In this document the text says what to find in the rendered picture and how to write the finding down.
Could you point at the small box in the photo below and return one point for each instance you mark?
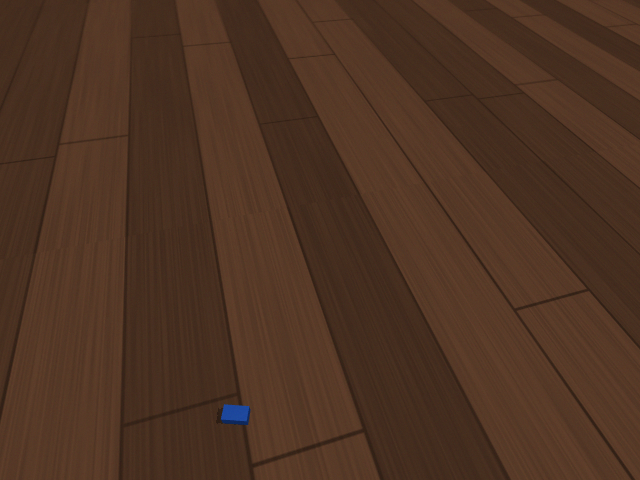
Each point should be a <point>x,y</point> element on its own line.
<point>235,414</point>

